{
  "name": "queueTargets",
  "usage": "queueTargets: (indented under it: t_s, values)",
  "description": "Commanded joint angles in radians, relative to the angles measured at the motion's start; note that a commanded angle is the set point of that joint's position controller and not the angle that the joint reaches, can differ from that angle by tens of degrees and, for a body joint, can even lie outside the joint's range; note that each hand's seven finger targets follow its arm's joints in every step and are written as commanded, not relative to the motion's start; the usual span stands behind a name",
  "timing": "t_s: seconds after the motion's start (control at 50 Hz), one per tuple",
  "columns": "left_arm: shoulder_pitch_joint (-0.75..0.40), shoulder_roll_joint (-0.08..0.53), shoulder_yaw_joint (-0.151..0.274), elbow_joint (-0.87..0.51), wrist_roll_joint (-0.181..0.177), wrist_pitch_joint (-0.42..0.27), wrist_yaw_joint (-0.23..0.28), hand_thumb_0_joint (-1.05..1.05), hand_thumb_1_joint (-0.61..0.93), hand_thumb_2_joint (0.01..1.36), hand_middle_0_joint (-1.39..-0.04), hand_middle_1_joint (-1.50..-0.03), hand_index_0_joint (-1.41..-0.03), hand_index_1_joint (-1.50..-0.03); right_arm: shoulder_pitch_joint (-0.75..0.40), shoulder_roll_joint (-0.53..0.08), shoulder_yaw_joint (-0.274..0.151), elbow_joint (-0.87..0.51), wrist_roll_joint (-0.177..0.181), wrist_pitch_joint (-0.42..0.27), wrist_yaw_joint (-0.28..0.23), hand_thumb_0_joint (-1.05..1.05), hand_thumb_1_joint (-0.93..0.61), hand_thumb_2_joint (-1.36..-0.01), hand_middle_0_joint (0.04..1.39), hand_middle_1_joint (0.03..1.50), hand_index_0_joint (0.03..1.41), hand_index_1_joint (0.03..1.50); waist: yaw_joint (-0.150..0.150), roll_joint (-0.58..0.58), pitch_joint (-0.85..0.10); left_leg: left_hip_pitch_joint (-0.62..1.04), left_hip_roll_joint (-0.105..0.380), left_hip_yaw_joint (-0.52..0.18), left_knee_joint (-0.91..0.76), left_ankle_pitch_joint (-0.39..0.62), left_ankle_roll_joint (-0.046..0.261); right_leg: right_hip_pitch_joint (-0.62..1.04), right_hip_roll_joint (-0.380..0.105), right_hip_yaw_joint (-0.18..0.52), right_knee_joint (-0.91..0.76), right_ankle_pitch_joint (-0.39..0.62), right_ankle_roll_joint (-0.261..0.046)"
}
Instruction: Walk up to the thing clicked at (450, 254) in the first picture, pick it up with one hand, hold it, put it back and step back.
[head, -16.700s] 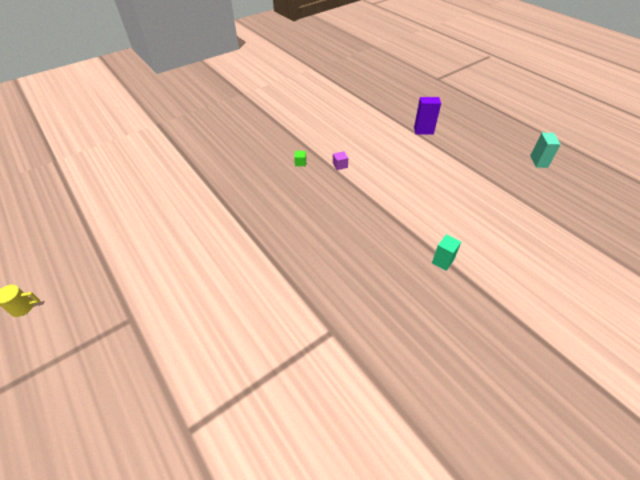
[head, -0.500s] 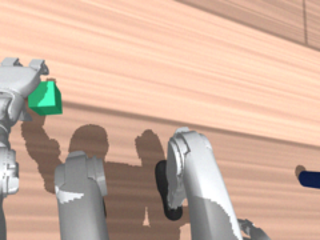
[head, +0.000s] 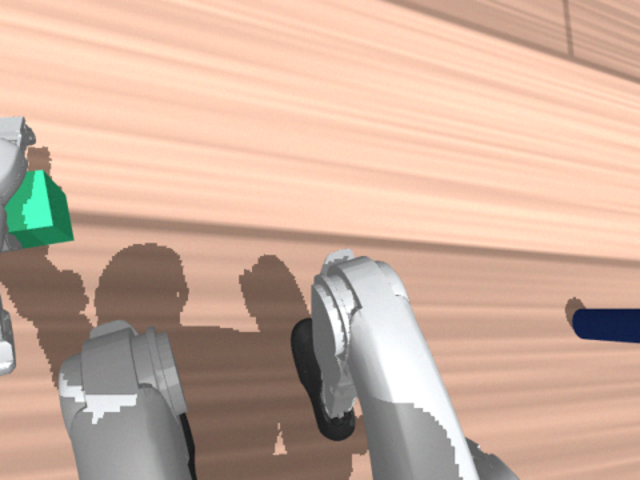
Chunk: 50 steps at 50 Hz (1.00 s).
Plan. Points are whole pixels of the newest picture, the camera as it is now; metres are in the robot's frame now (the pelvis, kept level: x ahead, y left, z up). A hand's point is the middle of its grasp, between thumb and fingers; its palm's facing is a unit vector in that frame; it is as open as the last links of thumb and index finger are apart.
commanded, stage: rest palm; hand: left
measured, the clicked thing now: (32, 212) +0.48 +0.24 -0.26
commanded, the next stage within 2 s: close in 0.94 s
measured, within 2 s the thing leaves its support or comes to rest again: neither
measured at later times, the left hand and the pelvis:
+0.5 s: hand (0, 210) +0.47 +0.26 -0.22, palm faces -0.48 -0.04 -0.88, open 13.2 cm; pelvis +0.00 +0.00 -0.01, yaw -1 degrees
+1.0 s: hand (4, 213) +0.47 +0.26 -0.22, palm faces -0.50 -0.04 -0.87, open 13.1 cm; pelvis -0.01 +0.00 -0.01, yaw -1 degrees
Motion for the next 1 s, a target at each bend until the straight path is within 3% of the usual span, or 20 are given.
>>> queueTargets:
  t_s: [0.0,0.06,0.14,0.26,0.32,0.34,0.42,0.44,0.46,0.52,0.6,0.64,0.72,0.74,0.8,0.82,0.84,0.9,0.94,0.98]
  values:
    - [-0.251,0.256,0.060,-0.115,-0.015,-0.009,0.011,0.000,-0.415,0.941,-0.139,-0.843,-0.128,-0.851,0.247,-0.345,-0.102,-0.017,-0.006,0.011,-0.005,0.000,-0.889,-0.895,0.200,0.300,0.200,0.300,-0.026,0.342,-0.627,0.488,0.007,0.083,-0.250,0.328,0.010,0.402,0.023,-0.128,-0.176,0.243,-0.097]
    - [-0.278,0.269,0.075,-0.190,-0.025,-0.038,0.010,0.000,-0.399,0.927,-0.155,-0.819,-0.142,-0.829,0.242,-0.349,-0.105,-0.020,-0.007,0.016,-0.009,0.000,-0.889,-0.896,0.200,0.300,0.200,0.300,-0.020,0.363,-0.655,0.502,0.007,0.078,-0.248,0.309,0.007,0.412,0.026,-0.131,-0.184,0.222,-0.101]
    - [-0.262,0.235,0.040,-0.194,-0.018,-0.069,0.007,0.000,-0.369,0.895,-0.161,-0.819,-0.157,-0.820,0.240,-0.340,-0.102,-0.020,-0.017,0.015,-0.008,0.000,-0.889,-0.895,0.200,0.300,0.200,0.300,-0.039,0.366,-0.639,0.503,0.011,0.082,-0.242,0.245,0.008,0.406,0.032,-0.138,-0.188,0.172,-0.095]
    - [-0.279,0.252,0.020,-0.247,-0.005,-0.086,0.037,0.000,-0.351,0.927,-0.190,-0.802,-0.175,-0.813,0.228,-0.340,-0.106,0.017,-0.019,0.020,-0.011,0.000,-0.889,-0.897,0.200,0.300,0.200,0.300,-0.014,0.427,-0.692,0.544,0.015,0.072,-0.257,0.249,0.001,0.397,0.038,-0.145,-0.179,0.181,-0.097]
    - [-0.298,0.207,-0.014,-0.158,0.015,-0.074,0.047,0.000,-0.315,0.940,-0.218,-0.804,-0.202,-0.816,0.216,-0.337,-0.096,0.019,-0.025,0.009,-0.003,0.000,-0.889,-0.897,0.200,0.300,0.200,0.300,-0.043,0.416,-0.608,0.541,0.017,0.069,-0.247,0.246,0.001,0.334,0.041,-0.154,-0.165,0.185,-0.094]
    - [-0.306,0.227,-0.003,-0.140,0.019,-0.072,0.055,0.000,-0.306,0.953,-0.224,-0.813,-0.208,-0.826,0.213,-0.348,-0.097,0.022,-0.024,0.007,-0.003,0.000,-0.890,-0.898,0.200,0.300,0.200,0.300,-0.051,0.405,-0.579,0.517,0.019,0.059,-0.246,0.249,0.001,0.318,0.039,-0.161,-0.163,0.188,-0.095]
    - [-0.282,0.243,0.010,-0.103,0.029,-0.052,0.077,0.000,-0.325,0.908,-0.193,-0.796,-0.184,-0.802,0.210,-0.358,-0.092,0.018,-0.025,0.000,0.003,0.000,-0.886,-0.896,0.200,0.300,0.200,0.300,-0.037,0.399,-0.578,0.514,0.015,0.056,-0.264,0.258,0.002,0.331,0.037,-0.160,-0.158,0.197,-0.093]
    - [-0.282,0.224,-0.002,-0.092,0.024,-0.047,0.080,0.000,-0.346,0.910,-0.193,-0.781,-0.178,-0.793,0.201,-0.357,-0.092,0.011,-0.022,-0.003,0.003,0.000,-0.888,-0.897,0.200,0.300,0.200,0.300,-0.034,0.405,-0.580,0.520,0.014,0.055,-0.268,0.258,0.001,0.327,0.036,-0.160,-0.157,0.199,-0.094]
    - [-0.281,0.185,-0.028,-0.055,0.025,-0.042,0.075,0.000,-0.337,0.875,-0.187,-0.784,-0.180,-0.788,0.193,-0.354,-0.087,0.004,-0.025,-0.011,0.009,0.000,-0.890,-0.897,0.200,0.300,0.200,0.300,-0.059,0.398,-0.541,0.512,0.018,0.052,-0.257,0.248,0.002,0.307,0.036,-0.162,-0.149,0.195,-0.092]
    - [-0.333,0.241,-0.001,-0.099,0.019,-0.038,0.077,0.000,-0.340,0.892,-0.189,-0.790,-0.180,-0.796,0.208,-0.363,-0.085,0.005,-0.022,-0.016,0.012,0.000,-0.889,-0.897,0.200,0.300,0.200,0.300,-0.057,0.397,-0.591,0.512,0.016,0.047,-0.265,0.245,0.008,0.346,0.036,-0.160,-0.157,0.199,-0.088]
    - [-0.316,0.213,-0.017,-0.063,0.005,-0.030,0.067,0.000,-0.329,0.873,-0.202,-0.783,-0.193,-0.789,0.203,-0.358,-0.069,-0.009,-0.027,-0.028,0.017,0.000,-0.892,-0.899,0.200,0.300,0.200,0.300,-0.075,0.340,-0.557,0.463,0.014,0.058,-0.240,0.216,0.019,0.366,0.037,-0.157,-0.171,0.184,-0.084]
    - [-0.301,0.240,-0.008,-0.088,-0.001,-0.031,0.062,0.000,-0.344,0.882,-0.204,-0.770,-0.189,-0.782,0.206,-0.367,-0.075,-0.013,-0.021,-0.027,0.013,0.000,-0.893,-0.899,0.200,0.300,0.200,0.300,-0.051,0.369,-0.594,0.470,0.013,0.057,-0.251,0.228,0.015,0.386,0.037,-0.155,-0.173,0.187,-0.089]
    - [-0.284,0.226,-0.008,-0.106,-0.010,-0.037,0.050,0.000,-0.315,0.907,-0.238,-0.751,-0.215,-0.772,0.211,-0.359,-0.074,-0.017,-0.018,-0.020,0.011,0.000,-0.891,-0.900,0.200,0.300,0.200,0.300,-0.040,0.375,-0.602,0.481,0.015,0.047,-0.258,0.224,0.006,0.372,0.036,-0.158,-0.172,0.176,-0.096]
    - [-0.287,0.214,-0.019,-0.086,-0.006,-0.036,0.043,0.000,-0.302,0.900,-0.245,-0.750,-0.224,-0.769,0.208,-0.365,-0.074,-0.021,-0.021,-0.022,0.013,0.000,-0.892,-0.900,0.200,0.300,0.200,0.300,-0.057,0.375,-0.565,0.462,0.014,0.050,-0.252,0.203,0.007,0.353,0.036,-0.159,-0.173,0.159,-0.096]
    - [-0.290,0.243,-0.002,-0.131,-0.009,-0.041,0.042,0.000,-0.296,0.912,-0.255,-0.741,-0.230,-0.764,0.214,-0.355,-0.073,-0.020,-0.017,-0.014,0.010,0.000,-0.890,-0.899,0.200,0.300,0.199,0.300,-0.034,0.383,-0.610,0.467,0.013,0.055,-0.262,0.207,0.009,0.380,0.038,-0.155,-0.180,0.163,-0.097]
    - [-0.279,0.230,-0.007,-0.123,-0.015,-0.042,0.043,0.000,-0.297,0.904,-0.261,-0.720,-0.233,-0.746,0.210,-0.360,-0.076,-0.021,-0.014,-0.013,0.007,0.000,-0.890,-0.899,0.200,0.300,0.199,0.300,-0.031,0.383,-0.604,0.468,0.014,0.049,-0.269,0.199,0.005,0.370,0.038,-0.157,-0.178,0.153,-0.100]
    - [-0.274,0.183,-0.027,-0.096,-0.010,-0.041,0.037,0.000,-0.296,0.892,-0.257,-0.723,-0.232,-0.746,0.217,-0.361,-0.080,-0.020,-0.019,-0.016,0.011,0.000,-0.892,-0.899,0.200,0.300,0.199,0.300,-0.057,0.375,-0.563,0.480,0.016,0.046,-0.261,0.214,0.002,0.337,0.035,-0.161,-0.172,0.166,-0.099]
    - [-0.292,0.214,-0.024,-0.112,-0.001,-0.046,0.036,0.000,-0.251,0.873,-0.278,-0.726,-0.260,-0.742,0.208,-0.350,-0.059,-0.018,-0.020,-0.018,0.014,0.000,-0.890,-0.898,0.200,0.300,0.200,0.300,-0.061,0.358,-0.551,0.471,0.015,0.046,-0.247,0.224,0.008,0.342,0.038,-0.163,-0.172,0.177,-0.095]
    - [-0.310,0.260,0.006,-0.160,0.001,-0.052,0.053,0.000,-0.250,0.875,-0.279,-0.729,-0.260,-0.745,0.222,-0.367,-0.072,-0.013,-0.021,-0.013,0.009,0.000,-0.892,-0.900,0.200,0.300,0.200,0.300,-0.044,0.406,-0.627,0.516,0.015,0.051,-0.251,0.275,0.003,0.392,0.036,-0.156,-0.174,0.217,-0.097]
    - [-0.280,0.186,-0.031,-0.083,0.002,-0.052,0.051,0.000,-0.240,0.836,-0.285,-0.709,-0.270,-0.721,0.215,-0.354,-0.062,-0.009,-0.027,-0.019,0.017,0.000,-0.894,-0.900,0.200,0.300,0.200,0.300,-0.070,0.369,-0.539,0.470,0.017,0.052,-0.244,0.243,0.003,0.356,0.041,-0.166,-0.172,0.193,-0.096]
